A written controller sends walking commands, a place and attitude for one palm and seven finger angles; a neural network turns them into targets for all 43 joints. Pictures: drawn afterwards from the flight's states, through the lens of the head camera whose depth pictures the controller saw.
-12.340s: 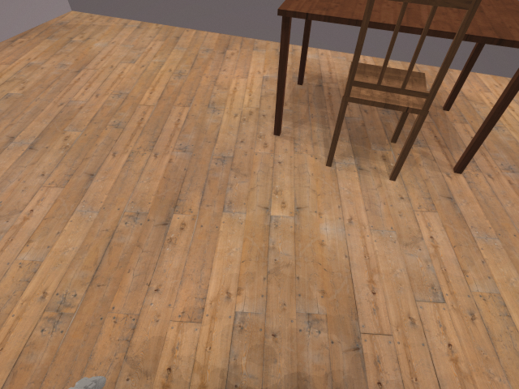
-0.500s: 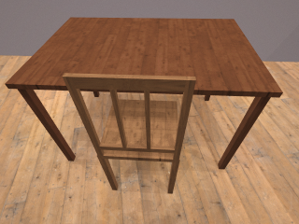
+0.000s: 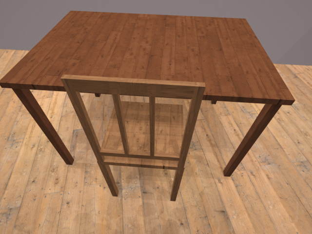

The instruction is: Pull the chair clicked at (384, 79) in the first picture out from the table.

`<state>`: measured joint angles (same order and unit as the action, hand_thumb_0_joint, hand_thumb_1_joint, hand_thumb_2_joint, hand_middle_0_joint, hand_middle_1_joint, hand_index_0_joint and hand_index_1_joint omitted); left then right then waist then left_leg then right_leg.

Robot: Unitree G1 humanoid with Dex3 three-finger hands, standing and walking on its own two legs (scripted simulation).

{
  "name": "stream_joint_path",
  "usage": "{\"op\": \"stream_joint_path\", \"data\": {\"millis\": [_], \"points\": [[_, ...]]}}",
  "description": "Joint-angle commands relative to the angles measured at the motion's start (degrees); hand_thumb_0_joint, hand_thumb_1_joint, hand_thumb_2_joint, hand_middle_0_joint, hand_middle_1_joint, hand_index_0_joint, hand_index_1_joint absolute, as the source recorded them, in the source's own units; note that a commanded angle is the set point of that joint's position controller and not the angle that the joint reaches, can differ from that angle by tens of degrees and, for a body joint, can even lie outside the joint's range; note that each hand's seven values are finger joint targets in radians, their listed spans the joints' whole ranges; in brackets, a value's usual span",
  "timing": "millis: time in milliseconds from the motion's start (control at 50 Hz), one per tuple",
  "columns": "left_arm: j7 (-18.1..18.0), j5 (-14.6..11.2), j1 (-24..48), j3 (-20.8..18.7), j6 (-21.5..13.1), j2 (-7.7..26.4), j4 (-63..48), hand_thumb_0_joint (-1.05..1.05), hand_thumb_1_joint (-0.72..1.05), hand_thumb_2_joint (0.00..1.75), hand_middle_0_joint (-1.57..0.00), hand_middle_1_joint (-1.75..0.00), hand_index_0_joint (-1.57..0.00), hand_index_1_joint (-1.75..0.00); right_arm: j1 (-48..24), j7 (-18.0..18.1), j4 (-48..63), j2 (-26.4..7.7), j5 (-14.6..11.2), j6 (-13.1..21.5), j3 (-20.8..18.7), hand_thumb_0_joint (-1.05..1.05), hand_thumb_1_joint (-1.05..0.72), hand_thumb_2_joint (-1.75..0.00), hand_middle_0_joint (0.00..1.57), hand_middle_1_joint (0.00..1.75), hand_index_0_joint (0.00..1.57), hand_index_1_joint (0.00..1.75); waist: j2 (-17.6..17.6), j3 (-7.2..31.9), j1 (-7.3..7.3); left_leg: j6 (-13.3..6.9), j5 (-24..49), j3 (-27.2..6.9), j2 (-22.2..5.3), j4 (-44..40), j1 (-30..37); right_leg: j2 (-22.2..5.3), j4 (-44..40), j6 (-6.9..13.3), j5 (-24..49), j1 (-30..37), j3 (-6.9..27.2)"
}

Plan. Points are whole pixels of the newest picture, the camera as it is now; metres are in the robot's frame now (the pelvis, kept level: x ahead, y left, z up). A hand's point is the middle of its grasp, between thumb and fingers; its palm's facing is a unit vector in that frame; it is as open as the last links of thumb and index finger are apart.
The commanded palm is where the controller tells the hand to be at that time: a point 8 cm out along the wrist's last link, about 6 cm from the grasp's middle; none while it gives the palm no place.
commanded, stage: look again from close up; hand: left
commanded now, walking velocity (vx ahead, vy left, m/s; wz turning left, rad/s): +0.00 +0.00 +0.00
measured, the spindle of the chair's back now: (122, 127) +0.46 +0.16 -0.06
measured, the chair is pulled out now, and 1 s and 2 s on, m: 0.00 0.00 0.00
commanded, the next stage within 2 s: raise the hand toward the chair's back in 0.26 s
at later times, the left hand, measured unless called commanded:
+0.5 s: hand out of the picture +0.10 +0.19 -0.11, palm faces +0.18 -0.95 -0.25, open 7.4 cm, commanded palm +0.09 +0.21 -0.07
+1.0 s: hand (91, 233) +0.14 +0.17 -0.06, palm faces +0.06 -0.99 -0.09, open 11.1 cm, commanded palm +0.13 +0.22 -0.06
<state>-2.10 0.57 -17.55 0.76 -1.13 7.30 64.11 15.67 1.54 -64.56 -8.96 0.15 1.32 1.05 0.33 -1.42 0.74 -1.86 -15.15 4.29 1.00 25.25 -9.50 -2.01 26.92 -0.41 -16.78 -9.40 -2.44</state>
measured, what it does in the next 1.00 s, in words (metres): lowers itself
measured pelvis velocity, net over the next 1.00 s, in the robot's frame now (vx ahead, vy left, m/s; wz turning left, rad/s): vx -0.06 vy -0.04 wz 0.06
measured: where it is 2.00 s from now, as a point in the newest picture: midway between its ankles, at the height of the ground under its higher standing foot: outside the picture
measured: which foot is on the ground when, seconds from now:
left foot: down 0.00-1.00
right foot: down 0.00-1.00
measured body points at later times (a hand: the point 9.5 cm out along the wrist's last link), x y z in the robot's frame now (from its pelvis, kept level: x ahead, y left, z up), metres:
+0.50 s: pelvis -0.02 -0.01 +0.00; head +0.02 -0.02 +0.45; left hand +0.09 +0.24 -0.09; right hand +0.03 -0.26 -0.14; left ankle -0.02 +0.10 -0.74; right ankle -0.03 -0.12 -0.74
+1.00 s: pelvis -0.06 -0.04 -0.12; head +0.03 -0.03 +0.33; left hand +0.13 +0.22 -0.05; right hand +0.19 -0.24 -0.18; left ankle -0.02 +0.10 -0.74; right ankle -0.03 -0.12 -0.74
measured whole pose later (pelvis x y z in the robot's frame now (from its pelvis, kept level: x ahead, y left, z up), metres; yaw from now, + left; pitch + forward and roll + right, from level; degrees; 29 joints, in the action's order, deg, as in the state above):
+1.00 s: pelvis -0.06 -0.04 -0.12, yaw +3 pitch +16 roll -2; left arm 18.1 -15.9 -23.0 -9.6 -30.1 13.4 -1.2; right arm 7.2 1.4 -31.4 -13.8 -0.6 17.2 0.1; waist -1.2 6.1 3.7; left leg 1.1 -30.7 -2.8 -2.1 73.6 -59.3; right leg -1.0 71.9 3.7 -33.0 -55.3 -8.9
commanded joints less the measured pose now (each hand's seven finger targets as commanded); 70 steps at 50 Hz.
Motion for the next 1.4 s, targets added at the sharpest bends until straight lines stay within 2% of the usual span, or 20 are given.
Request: {"op": "stream_joint_path", "data": {"millis": [0,320,340,360,380,440,500,600,640,700,740,780,840,900,960,1040,1100,1140,1280,1380], "points": [[-0.29,0.19,-4.51,-0.98,-0.48,5.85,-1.22,0.0,0.9,0.9,-0.2,-0.3,-0.2,-0.3,3.29,0.36,1.3,-4.37,0.16,0.93,-0.78,0.0,-0.9,-0.9,0.2,0.3,0.2,0.3,-0.01,-1.64,-0.39,-0.53,13.04,-6.04,-6.26,-4.32,0.42,-4.53,-4.08,2.09,13.05,-1.75,4.29],[-0.27,0.21,-5.07,-1.01,-0.32,5.46,-0.74,0.0,0.9,0.9,-0.2,-0.3,-0.2,-0.3,3.84,0.45,0.75,-4.01,0.15,0.8,-0.68,0.0,-0.9,-0.9,0.2,0.3,0.2,0.3,0.08,-2.33,-0.22,-0.46,12.21,-6.2,-6.45,-5.27,0.7,-4.4,-5.04,2.09,11.4,-1.62,4.05],[-0.55,-0.6,-0.1,0.05,-1.37,14.46,-5.62,0.0,0.9,0.9,-0.2,-0.3,-0.2,-0.3,-0.48,-0.3,5.53,-8.77,0.7,0.42,-2.02,0.0,-0.9,-0.9,0.2,0.3,0.2,0.3,-2.92,-6.28,-2.27,-1.33,17.79,-7.25,-2.32,-5.57,-0.97,0.4,-1.43,3.69,10.2,-5.77,1.62],[-1.72,-12.27,33.2,-4.75,-8.55,16.72,-81.34,0.0,0.88,0.89,-0.2,-0.3,-0.2,-0.3,-0.94,2.34,23.61,-16.05,-3.38,8.31,-2.93,0.0,-0.9,-0.9,0.2,0.3,0.2,0.3,-5.48,8.7,-8.28,-0.45,17.01,-2.86,-1.9,-1.6,3.81,3.08,-3.77,1.84,11.56,-7.01,-0.28],[-2.85,-8.73,15.69,-3.06,-4.28,12.99,-68.89,0.0,0.85,0.88,-0.2,-0.29,-0.2,-0.29,-1.32,3.86,18.87,-13.76,-2.99,13.27,-3.41,0.0,-0.9,-0.9,0.2,0.3,0.2,0.3,-8.72,9.46,-4.38,-0.37,20.97,-1.35,-3.13,-2.53,7.47,2.8,-0.9,2.54,8.74,-4.48,0.29],[-3.13,-8.93,0.59,3.16,1.55,0.48,-59.88,0.0,0.78,0.85,-0.19,-0.28,-0.19,-0.28,-1.03,3.41,18.8,-12.94,-4.16,15.19,-3.17,0.0,-0.9,-0.9,0.2,0.3,0.2,0.3,3.31,1.11,-6.12,-0.78,11.3,-4.17,-2.23,-0.8,-3.03,3.35,-1.49,1.46,7.93,-9.16,-2.84],[-2.26,-6.9,3.09,-2.37,-6.24,5.79,-64.0,0.0,0.71,0.82,-0.18,-0.27,-0.18,-0.27,-1.69,2.64,24.34,-14.37,-0.54,18.98,-4.42,0.0,-0.9,-0.9,0.2,0.3,0.2,0.3,7.23,7.19,-6.56,-0.68,6.62,-6.4,-0.43,6.18,-8.32,3.38,4.53,0.66,3.22,-17.31,-4.04],[7.66,-11.32,-18.85,-9.27,-20.58,4.48,-54.72,0.0,0.6,0.77,-0.17,-0.25,-0.17,-0.25,-7.43,-2.54,32.58,-12.23,0.43,18.71,-6.1,0.0,-0.9,-0.9,0.2,0.3,0.2,0.3,7.02,14.36,2.48,1.96,4.02,-4.83,0.63,19.34,-24.33,2.05,17.87,2.15,1.52,-22.83,-1.6],[13.8,-13.82,-22.23,-15.0,-27.13,7.52,-52.07,0.0,0.55,0.75,-0.16,-0.25,-0.16,-0.25,-8.75,-4.24,34.73,-11.95,-0.55,17.58,-6.58,0.0,-0.9,-0.9,0.2,0.3,0.2,0.3,4.44,14.32,4.46,2.78,2.86,-4.19,1.13,24.4,-31.45,1.21,22.64,2.84,3.89,-23.78,1.43],[19.31,-14.36,-16.4,-17.34,-34.41,10.92,-59.06,0.0,0.48,0.72,-0.16,-0.23,-0.16,-0.23,-10.53,-5.05,39.37,-12.34,-0.42,16.51,-7.49,0.0,-0.9,-0.9,0.2,0.3,0.2,0.3,-1.51,16.67,4.17,2.17,-1.23,-2.63,1.25,30.95,-38.1,0.77,28.01,3.19,-1.17,-29.13,4.23],[18.24,-13.38,-9.4,-18.01,-33.87,13.99,-66.01,0.0,0.43,0.7,-0.15,-0.23,-0.15,-0.23,-11.23,-4.74,41.67,-12.8,-0.35,15.61,-7.76,0.0,-0.9,-0.9,0.2,0.3,0.2,0.3,-2.47,15.57,2.6,1.33,-6.45,-2.98,0.85,32.82,-40.28,1.24,28.07,2.89,-10.47,-34.77,5.25],[17.35,-14.22,-3.89,-14.85,-33.19,12.15,-72.38,0.0,0.39,0.68,-0.15,-0.22,-0.15,-0.22,-10.07,-3.81,44.15,-12.28,-0.62,15.74,-7.22,0.0,-0.9,-0.9,0.2,0.3,0.2,0.3,-1.76,16.95,-0.01,0.49,-9.62,-3.51,0.55,35.16,-40.3,0.98,25.84,1.85,-16.99,-36.63,7.84],[17.19,-16.23,6.48,-13.15,-35.09,13.86,-86.39,0.0,0.32,0.65,-0.14,-0.21,-0.14,-0.21,-7.17,-1.39,44.16,-12.66,-0.8,17.1,-6.15,0.0,-0.9,-0.9,0.2,0.3,0.2,0.3,-4.48,20.64,-3.4,-0.28,-9.25,-5.26,-0.18,38.58,-38.36,1.81,25.87,1.39,-17.09,-38.88,8.63],[19.82,-16.87,6.7,-10.36,-35.01,12.73,-83.8,0.0,0.25,0.62,-0.13,-0.2,-0.13,-0.2,-4.43,0.81,40.18,-12.93,-0.87,18.93,-5.37,0.0,-0.9,-0.9,0.2,0.3,0.2,0.3,-2.33,21.63,-5.49,-0.75,-6.38,-6.6,-0.98,41.17,-38.88,2.02,27.08,1.04,-11.06,-38.75,8.22],[23.49,-17.16,6.16,-10.58,-30.65,13.1,-77.65,0.0,0.18,0.59,-0.13,-0.19,-0.13,-0.19,-4.33,2.12,38.34,-13.19,-1.49,19.36,-4.78,0.0,-0.9,-0.9,0.2,0.3,0.2,0.3,-1.16,22.06,-5.41,-0.74,-4.72,-7.26,-1.17,41.96,-40.14,2.2,28.38,0.76,-7.59,-38.59,6.94],[25.0,-18.08,-4.29,-17.31,-19.2,15.12,-69.38,0.0,0.08,0.55,-0.12,-0.17,-0.12,-0.17,-7.16,2.86,39.46,-12.7,-2.51,17.18,-5.29,0.0,-0.9,-0.9,0.2,0.3,0.2,0.3,1.07,25.85,-0.42,-0.46,-1.63,-6.91,-0.58,38.75,-39.94,1.89,27.45,0.3,-4.5,-31.78,6.05],[22.81,-19.16,-6.62,-21.23,-14.98,15.63,-74.94,0.0,0.01,0.52,-0.11,-0.16,-0.11,-0.16,-7.71,2.43,40.98,-11.21,-2.44,15.54,-5.47,0.0,-0.9,-0.9,0.2,0.3,0.2,0.3,1.42,31.17,1.96,-0.02,3.92,-7.13,0.0,36.24,-36.95,0.73,27.97,-0.98,5.77,-24.98,5.46],[20.13,-19.38,-6.96,-23.43,-15.47,16.48,-77.02,0.0,-0.03,0.5,-0.11,-0.15,-0.11,-0.15,-8.25,2.03,41.05,-10.25,-1.91,15.35,-5.51,0.0,-0.9,-0.9,0.2,0.3,0.2,0.3,0.86,30.82,2.78,0.18,6.34,-7.42,0.02,35.39,-35.53,1.61,29.17,-0.62,8.8,-25.06,3.52],[17.74,-17.05,-2.36,-14.13,-26.11,11.27,-74.96,0.0,-0.2,0.43,-0.09,-0.13,-0.09,-0.13,-6.9,0.86,39.3,-11.69,-0.77,16.81,-5.11,0.0,-0.9,-0.9,0.2,0.3,0.2,0.3,-0.52,18.27,-2.09,0.5,-2.57,-8.03,-0.57,34.25,-36.64,3.48,29.8,1.21,-6.4,-39.43,-0.07],[19.59,-17.21,-1.63,-14.49,-26.16,14.68,-77.11,0.0,-0.31,0.38,-0.08,-0.11,-0.08,-0.11,-5.59,1.91,40.64,-13.29,-1.23,17.73,-5.1,0.0,-0.9,-0.9,0.2,0.3,0.2,0.3,-4.87,23.2,-1.32,0.32,-4.73,-8.27,-0.66,32.67,-33.94,3.36,29.38,1.72,-9.05,-38.19,0.23]]}}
